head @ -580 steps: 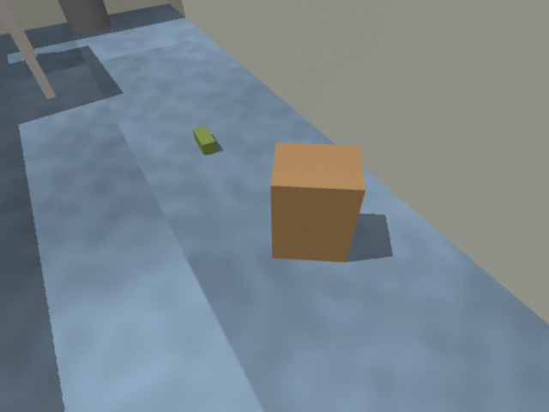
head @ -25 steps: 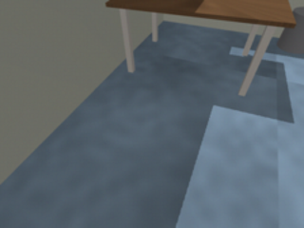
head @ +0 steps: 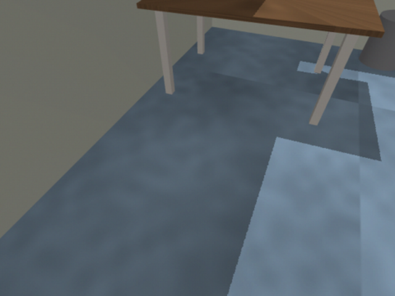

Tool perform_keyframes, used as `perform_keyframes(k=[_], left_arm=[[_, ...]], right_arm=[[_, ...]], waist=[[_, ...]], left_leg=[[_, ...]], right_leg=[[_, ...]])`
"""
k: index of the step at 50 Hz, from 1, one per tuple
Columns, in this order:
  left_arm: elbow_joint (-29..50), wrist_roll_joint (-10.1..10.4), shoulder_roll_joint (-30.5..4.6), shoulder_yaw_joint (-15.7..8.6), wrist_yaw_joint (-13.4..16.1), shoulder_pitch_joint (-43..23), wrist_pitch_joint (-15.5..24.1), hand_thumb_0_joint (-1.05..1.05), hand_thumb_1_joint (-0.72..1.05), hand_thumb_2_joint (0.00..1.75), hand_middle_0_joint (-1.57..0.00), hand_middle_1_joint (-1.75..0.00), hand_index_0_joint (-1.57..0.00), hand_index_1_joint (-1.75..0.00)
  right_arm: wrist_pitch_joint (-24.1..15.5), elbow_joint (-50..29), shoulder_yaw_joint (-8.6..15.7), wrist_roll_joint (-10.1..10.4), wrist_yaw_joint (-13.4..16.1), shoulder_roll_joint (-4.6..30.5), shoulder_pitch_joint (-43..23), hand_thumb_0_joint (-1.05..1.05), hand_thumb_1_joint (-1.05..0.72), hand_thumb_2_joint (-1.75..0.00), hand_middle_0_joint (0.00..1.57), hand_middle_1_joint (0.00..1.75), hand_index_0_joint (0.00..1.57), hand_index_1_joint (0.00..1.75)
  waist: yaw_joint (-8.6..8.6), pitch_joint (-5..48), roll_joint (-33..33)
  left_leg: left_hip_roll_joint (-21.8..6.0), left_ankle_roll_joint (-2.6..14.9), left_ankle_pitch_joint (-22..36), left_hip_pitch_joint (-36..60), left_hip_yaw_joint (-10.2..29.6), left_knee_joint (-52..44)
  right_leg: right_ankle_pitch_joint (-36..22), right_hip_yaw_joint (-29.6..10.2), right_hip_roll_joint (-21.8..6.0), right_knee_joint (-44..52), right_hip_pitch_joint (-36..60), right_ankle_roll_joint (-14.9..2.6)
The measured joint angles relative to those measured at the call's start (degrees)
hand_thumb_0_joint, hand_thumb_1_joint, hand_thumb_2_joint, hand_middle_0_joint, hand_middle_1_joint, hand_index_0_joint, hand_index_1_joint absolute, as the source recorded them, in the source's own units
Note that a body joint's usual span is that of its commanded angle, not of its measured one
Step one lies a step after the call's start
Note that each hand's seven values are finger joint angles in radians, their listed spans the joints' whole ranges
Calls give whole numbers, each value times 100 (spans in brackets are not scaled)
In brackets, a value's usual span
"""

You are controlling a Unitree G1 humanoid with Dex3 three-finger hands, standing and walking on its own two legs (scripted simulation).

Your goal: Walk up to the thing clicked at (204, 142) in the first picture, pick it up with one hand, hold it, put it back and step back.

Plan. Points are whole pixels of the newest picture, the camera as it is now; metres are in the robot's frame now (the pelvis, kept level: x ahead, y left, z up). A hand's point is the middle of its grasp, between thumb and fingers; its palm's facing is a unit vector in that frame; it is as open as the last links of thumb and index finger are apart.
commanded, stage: stand
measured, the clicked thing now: out of the picture +0.15 -1.08 -0.75
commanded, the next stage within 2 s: walk up in 0.76 s
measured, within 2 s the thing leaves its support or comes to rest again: neither
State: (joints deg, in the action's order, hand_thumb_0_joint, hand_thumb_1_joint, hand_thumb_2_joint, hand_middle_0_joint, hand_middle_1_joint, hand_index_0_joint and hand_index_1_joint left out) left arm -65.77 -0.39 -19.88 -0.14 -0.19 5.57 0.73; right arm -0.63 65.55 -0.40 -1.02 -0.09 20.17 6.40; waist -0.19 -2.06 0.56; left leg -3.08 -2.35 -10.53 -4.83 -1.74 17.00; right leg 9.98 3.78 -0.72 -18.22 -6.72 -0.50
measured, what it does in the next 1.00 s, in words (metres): stands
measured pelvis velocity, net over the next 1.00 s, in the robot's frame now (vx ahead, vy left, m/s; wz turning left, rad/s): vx -0.02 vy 0.01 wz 0.14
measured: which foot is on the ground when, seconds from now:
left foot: down 0.00-1.00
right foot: down 0.00-1.00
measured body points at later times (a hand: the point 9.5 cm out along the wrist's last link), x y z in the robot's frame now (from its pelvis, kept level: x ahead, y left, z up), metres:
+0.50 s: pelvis +0.00 +0.00 +0.00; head +0.01 +0.00 +0.45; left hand +0.08 +0.31 -0.13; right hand +0.08 -0.30 -0.14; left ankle -0.01 +0.14 -0.75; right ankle +0.00 -0.11 -0.75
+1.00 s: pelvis -0.02 +0.01 -0.01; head +0.02 +0.02 +0.43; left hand +0.06 +0.33 -0.13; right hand +0.09 -0.31 -0.13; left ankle -0.04 +0.13 -0.70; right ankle +0.00 -0.11 -0.75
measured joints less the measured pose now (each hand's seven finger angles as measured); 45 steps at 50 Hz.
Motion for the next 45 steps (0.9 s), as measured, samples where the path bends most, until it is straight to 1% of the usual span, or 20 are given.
perform_keyframes(k=[38, 40, 44, 45], left_arm=[[50, -6, -6, -6, 5, 44, -1, 0, 90, 90, -20, -30, -20, -30], [190, 4, -32, -97, -39, -40, -76, 0, 90, 90, -20, -30, -20, -30], [695, -4, -139, -282, -45, -179, -129, 0, 90, 90, -20, -30, -20, -30], [801, -24, -155, -318, -54, -197, -143, 0, 90, 90, -20, -30, -20, -30]], right_arm=[[0, -60, 0, 5, 9, 1, -9, 1, -90, -90, 20, 30, 20, 30], [40, -276, 82, 10, -19, 7, 96, 1, -90, -90, 20, 30, 21, 30], [149, -694, 258, 3, -45, 97, 263, 1, -90, -90, 20, 30, 21, 30], [191, -767, 306, -7, -34, 137, 285, 1, -90, -90, 20, 30, 21, 30]], waist=[[9, -19, -10], [-36, -83, -35], [-32, -340, -55], [-41, -384, -33]], left_leg=[[24, 28, -21, 89, -39, -30], [64, 44, -81, -109, 93, 207], [128, 59, -288, -602, 388, 892], [127, 130, -342, -806, 400, 1226]], right_leg=[[13, -39, -23, 17, 69, 29], [120, 82, -77, -208, -64, 26], [395, 350, -167, -800, -388, -25], [447, 435, -182, -906, -443, -48]])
